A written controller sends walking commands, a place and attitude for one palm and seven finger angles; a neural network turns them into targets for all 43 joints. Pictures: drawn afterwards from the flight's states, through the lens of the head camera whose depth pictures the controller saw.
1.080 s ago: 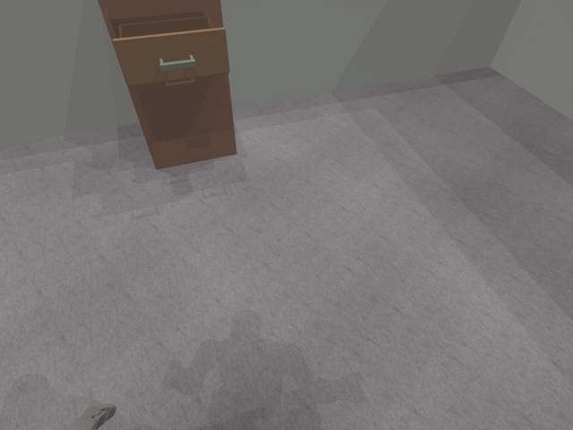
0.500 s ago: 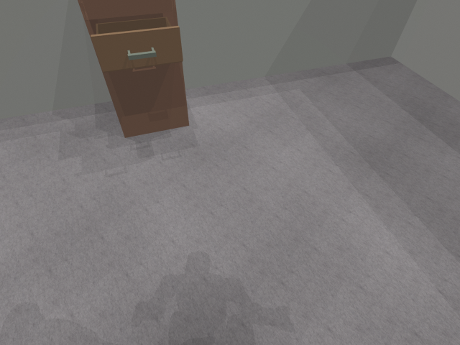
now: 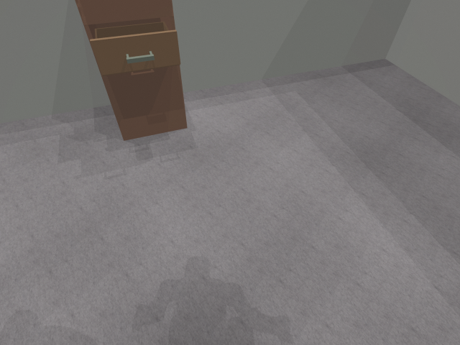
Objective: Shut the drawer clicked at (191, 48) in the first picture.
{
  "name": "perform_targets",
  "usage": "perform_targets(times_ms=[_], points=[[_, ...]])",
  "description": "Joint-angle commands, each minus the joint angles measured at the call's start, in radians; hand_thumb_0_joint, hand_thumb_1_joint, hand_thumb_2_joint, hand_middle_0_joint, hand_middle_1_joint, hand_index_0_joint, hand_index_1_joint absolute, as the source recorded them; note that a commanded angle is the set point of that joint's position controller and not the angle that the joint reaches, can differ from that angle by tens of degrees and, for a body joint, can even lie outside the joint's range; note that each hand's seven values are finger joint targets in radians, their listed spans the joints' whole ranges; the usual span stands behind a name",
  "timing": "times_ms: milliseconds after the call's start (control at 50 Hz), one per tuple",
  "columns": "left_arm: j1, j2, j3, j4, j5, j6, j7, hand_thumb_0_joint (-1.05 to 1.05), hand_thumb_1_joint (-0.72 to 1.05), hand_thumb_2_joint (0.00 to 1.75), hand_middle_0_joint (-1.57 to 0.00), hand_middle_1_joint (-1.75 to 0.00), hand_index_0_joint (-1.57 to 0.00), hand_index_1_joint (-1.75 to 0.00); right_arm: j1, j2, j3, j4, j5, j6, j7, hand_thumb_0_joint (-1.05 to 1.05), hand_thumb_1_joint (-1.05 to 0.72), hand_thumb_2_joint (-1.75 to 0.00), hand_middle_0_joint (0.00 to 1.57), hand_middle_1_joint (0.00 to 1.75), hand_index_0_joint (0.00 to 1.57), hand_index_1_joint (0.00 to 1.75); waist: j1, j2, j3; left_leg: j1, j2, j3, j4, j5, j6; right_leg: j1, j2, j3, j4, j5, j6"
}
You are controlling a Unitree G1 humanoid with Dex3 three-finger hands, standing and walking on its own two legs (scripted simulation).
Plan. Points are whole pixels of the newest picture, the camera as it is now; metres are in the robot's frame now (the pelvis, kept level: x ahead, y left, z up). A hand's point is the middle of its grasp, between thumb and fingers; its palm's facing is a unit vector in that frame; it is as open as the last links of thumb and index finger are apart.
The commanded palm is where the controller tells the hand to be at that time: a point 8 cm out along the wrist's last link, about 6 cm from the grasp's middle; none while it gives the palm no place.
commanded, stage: look at it before walking up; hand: left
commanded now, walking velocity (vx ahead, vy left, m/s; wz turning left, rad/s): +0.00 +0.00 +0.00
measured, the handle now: (139, 56) +1.32 +0.49 -0.13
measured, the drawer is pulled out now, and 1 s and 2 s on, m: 0.19 0.19 0.19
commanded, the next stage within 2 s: walk to a spot facing it in 0.56 s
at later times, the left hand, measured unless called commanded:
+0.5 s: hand out of the picture +0.06 +0.24 -0.16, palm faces -0.02 -0.95 -0.32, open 7.4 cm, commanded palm none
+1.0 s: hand out of the picture +0.02 +0.22 -0.20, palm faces +0.08 -0.98 -0.16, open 7.4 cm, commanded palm none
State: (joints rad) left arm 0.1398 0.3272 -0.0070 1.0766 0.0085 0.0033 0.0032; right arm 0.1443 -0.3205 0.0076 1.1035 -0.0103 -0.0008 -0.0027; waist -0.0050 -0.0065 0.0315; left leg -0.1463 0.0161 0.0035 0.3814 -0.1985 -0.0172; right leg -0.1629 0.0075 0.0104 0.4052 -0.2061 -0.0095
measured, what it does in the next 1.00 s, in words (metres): shifts its weight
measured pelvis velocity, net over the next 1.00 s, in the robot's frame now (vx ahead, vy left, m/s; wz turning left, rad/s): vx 0.06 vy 0.03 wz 0.04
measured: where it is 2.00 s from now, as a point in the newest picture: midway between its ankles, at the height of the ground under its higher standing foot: (223, 292)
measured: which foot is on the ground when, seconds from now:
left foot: down 0.00-1.00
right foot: down 0.00-0.98, up 1.00-1.00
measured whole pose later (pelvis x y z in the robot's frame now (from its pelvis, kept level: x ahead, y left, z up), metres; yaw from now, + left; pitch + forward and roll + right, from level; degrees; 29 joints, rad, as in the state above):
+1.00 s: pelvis +0.06 +0.03 -0.02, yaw +2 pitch -1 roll -1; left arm 0.37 0.21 0.02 1.11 0.02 0.00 0.00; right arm 0.33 -0.20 -0.01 1.11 -0.02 -0.01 0.01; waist 0.01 -0.04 -0.01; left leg -0.22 0.02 0.08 0.59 -0.34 0.03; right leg -0.16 -0.02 -0.02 0.55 -0.37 -0.01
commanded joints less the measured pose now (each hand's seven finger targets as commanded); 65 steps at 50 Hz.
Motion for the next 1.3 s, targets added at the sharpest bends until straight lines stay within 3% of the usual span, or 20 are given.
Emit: perform_targets(times_ms=[0,640,660,680,740,780,820,840,880,920,940,960,980,1000,1040,1080,1100,1160,1220,1280], points=[[-0.031,0.200,0.038,-0.065,0.002,-0.024,0.010,0.00,0.90,0.90,-0.20,-0.30,-0.20,-0.30,-0.039,-0.196,-0.039,-0.058,0.000,-0.027,-0.010,0.00,-0.90,-0.90,0.20,0.30,0.20,0.30,0.005,0.001,-0.050,0.002,0.097,-0.090,-0.059,0.061,0.041,-0.014,-0.118,0.110,-0.095,0.021,-0.021],[-0.018,0.197,0.036,-0.052,0.004,-0.027,0.010,0.00,0.90,0.90,-0.20,-0.30,-0.20,-0.30,-0.042,-0.200,-0.038,-0.054,0.002,-0.030,-0.010,0.00,-0.90,-0.90,0.20,0.30,0.20,0.30,0.007,0.007,-0.051,0.017,0.102,-0.096,-0.075,0.099,0.042,0.002,-0.118,0.097,-0.095,0.078,-0.015],[0.026,0.111,0.020,-0.030,0.002,-0.018,0.013,0.00,0.90,0.90,-0.20,-0.30,-0.20,-0.30,-0.013,-0.114,-0.019,-0.034,-0.002,-0.022,-0.007,0.00,-0.90,-0.90,0.20,0.30,0.20,0.30,0.008,0.005,-0.070,0.021,0.098,-0.082,-0.066,0.051,0.032,0.010,-0.119,0.087,-0.100,0.015,-0.002],[0.060,0.076,0.013,-0.018,0.004,-0.009,0.014,0.00,0.90,0.90,-0.20,-0.30,-0.20,-0.30,0.022,-0.073,-0.010,-0.023,-0.007,-0.012,-0.005,0.00,-0.90,-0.90,0.20,0.30,0.20,0.30,0.008,-0.012,-0.060,0.009,0.084,-0.069,-0.049,-0.046,0.026,-0.003,-0.112,0.091,-0.095,-0.104,-0.001],[0.106,0.095,0.027,-0.019,0.014,0.004,0.000,0.00,0.90,0.90,-0.20,-0.30,-0.20,-0.30,0.056,-0.073,-0.018,-0.025,-0.017,0.002,0.001,0.00,-0.90,-0.90,0.20,0.30,0.20,0.30,0.017,-0.032,0.043,-0.117,0.054,-0.068,-0.026,-0.353,0.041,-0.069,-0.111,0.132,-0.121,-0.407,-0.025],[0.146,0.107,0.039,-0.025,0.015,0.003,-0.004,0.00,0.90,0.90,-0.20,-0.30,-0.20,-0.30,0.062,-0.059,-0.022,-0.040,-0.018,0.001,0.003,0.00,-0.90,-0.90,0.20,0.30,0.20,0.30,0.029,-0.088,0.092,-0.201,0.020,-0.036,0.070,-0.362,0.041,-0.072,-0.144,0.194,-0.156,-0.485,-0.057],[0.215,0.128,0.056,-0.021,0.012,-0.007,-0.002,0.00,0.90,0.90,-0.20,-0.30,-0.20,-0.30,0.069,-0.028,-0.025,-0.062,-0.016,-0.007,0.004,0.00,-0.90,-0.90,0.20,0.30,0.20,0.30,0.042,-0.161,0.089,-0.274,-0.003,0.033,0.234,-0.263,0.036,-0.006,-0.235,0.307,-0.220,-0.519,-0.115],[0.236,0.129,0.062,-0.019,0.010,-0.016,0.000,0.00,0.90,0.90,-0.20,-0.30,-0.20,-0.30,0.069,-0.020,-0.029,-0.071,-0.015,-0.014,0.005,0.00,-0.90,-0.90,0.20,0.30,0.20,0.30,0.043,-0.166,0.087,-0.295,0.009,0.041,0.287,-0.237,0.037,0.015,-0.271,0.338,-0.235,-0.480,-0.141],[0.235,0.113,0.068,-0.027,0.011,-0.032,0.004,0.00,0.90,0.90,-0.20,-0.30,-0.20,-0.30,0.086,-0.012,-0.034,-0.080,-0.010,-0.026,0.009,0.00,-0.90,-0.90,0.20,0.30,0.20,0.30,0.026,-0.127,0.076,-0.279,0.039,0.035,0.291,-0.239,0.040,0.007,-0.291,0.318,-0.212,-0.388,-0.169],[0.178,0.086,0.068,-0.041,0.012,-0.032,0.004,0.00,0.90,0.90,-0.20,-0.30,-0.20,-0.30,0.180,0.017,-0.038,-0.056,-0.007,-0.036,0.011,0.00,-0.90,-0.90,0.20,0.30,0.20,0.30,-0.029,-0.078,0.086,-0.086,0.044,0.059,0.148,-0.195,0.045,-0.147,-0.246,0.195,-0.121,-0.353,-0.138],[0.156,0.044,0.062,-0.051,0.009,-0.029,0.000,0.00,0.90,0.90,-0.20,-0.30,-0.20,-0.30,0.270,0.018,-0.039,-0.026,-0.006,-0.044,0.006,0.00,-0.90,-0.90,0.20,0.30,0.20,0.30,-0.062,0.003,0.082,0.049,0.047,0.014,0.047,-0.193,0.054,-0.246,-0.161,0.102,-0.001,-0.312,-0.100],[0.144,-0.024,0.051,-0.068,0.003,-0.027,-0.007,0.00,0.90,0.90,-0.20,-0.30,-0.20,-0.30,0.386,-0.048,-0.062,0.012,-0.016,-0.053,-0.005,0.00,-0.90,-0.90,0.20,0.30,0.20,0.30,-0.100,0.231,0.076,0.161,0.200,-0.246,-0.102,-0.320,0.114,-0.395,-0.038,-0.029,0.284,-0.250,-0.043],[0.097,-0.061,0.042,-0.105,0.005,-0.037,-0.006,0.00,0.90,0.90,-0.20,-0.30,-0.20,-0.30,0.489,-0.102,-0.077,0.036,-0.021,-0.057,-0.018,0.00,-0.90,-0.90,0.20,0.30,0.20,0.30,-0.120,0.326,0.088,0.213,0.369,-0.475,-0.241,-0.324,0.181,-0.543,0.013,-0.097,0.526,-0.350,-0.014],[0.060,-0.027,0.053,-0.117,0.018,-0.039,-0.001,0.00,0.90,0.90,-0.20,-0.30,-0.20,-0.30,0.480,-0.084,-0.071,0.029,-0.014,-0.054,-0.019,0.00,-0.90,-0.90,0.20,0.30,0.20,0.30,-0.106,0.262,0.120,0.160,0.394,-0.492,-0.247,-0.335,0.206,-0.568,-0.041,-0.018,0.632,-0.332,-0.027],[0.069,-0.046,0.059,-0.088,0.021,-0.043,-0.012,0.00,0.90,0.90,-0.20,-0.30,-0.20,-0.30,0.414,0.007,-0.050,0.012,-0.009,-0.068,-0.026,0.00,-0.90,-0.90,0.20,0.30,0.20,0.30,-0.068,0.104,0.172,0.116,0.355,-0.385,-0.241,-0.169,0.216,-0.601,-0.103,0.003,0.728,-0.196,-0.023],[0.090,-0.084,0.056,-0.073,0.022,-0.044,-0.023,0.00,0.90,0.90,-0.20,-0.30,-0.20,-0.30,0.408,0.038,-0.043,0.010,-0.008,-0.089,-0.031,0.00,-0.90,-0.90,0.20,0.30,0.20,0.30,-0.040,0.052,0.146,0.132,0.304,-0.249,-0.214,0.100,0.201,-0.568,-0.117,-0.023,0.734,-0.125,-0.003],[0.101,-0.096,0.055,-0.064,0.020,-0.041,-0.026,0.00,0.90,0.90,-0.20,-0.30,-0.20,-0.30,0.411,0.050,-0.042,0.019,-0.006,-0.096,-0.036,0.00,-0.90,-0.90,0.20,0.30,0.20,0.30,-0.028,0.046,0.120,0.160,0.284,-0.192,-0.201,0.211,0.197,-0.567,-0.119,-0.037,0.730,-0.094,0.006],[0.086,-0.121,0.055,-0.071,0.019,-0.029,-0.029,0.00,0.90,0.90,-0.20,-0.30,-0.20,-0.30,0.451,0.072,-0.039,0.045,-0.001,-0.104,-0.042,0.00,-0.90,-0.90,0.20,0.30,0.20,0.30,-0.020,0.118,0.097,0.212,0.227,-0.063,-0.190,0.376,0.165,-0.596,-0.108,-0.083,0.710,-0.025,0.017],[0.001,-0.136,0.053,-0.104,0.014,-0.028,-0.034,0.00,0.90,0.90,-0.20,-0.30,-0.20,-0.30,0.466,0.098,-0.035,0.062,-0.003,-0.105,-0.046,0.00,-0.90,-0.90,0.20,0.30,0.20,0.30,-0.024,0.126,0.126,0.193,0.201,0.002,-0.207,0.429,0.142,-0.577,-0.100,-0.126,0.550,0.045,0.016],[-0.095,-0.152,0.049,-0.134,0.006,-0.035,-0.034,0.00,0.90,0.90,-0.20,-0.30,-0.20,-0.30,0.485,0.094,-0.035,0.078,-0.010,-0.099,-0.047,0.00,-0.90,-0.90,0.20,0.30,0.20,0.30,-0.050,0.152,0.162,0.149,0.211,0.031,-0.203,0.493,0.151,-0.448,-0.072,-0.163,0.333,0.050,-0.006]])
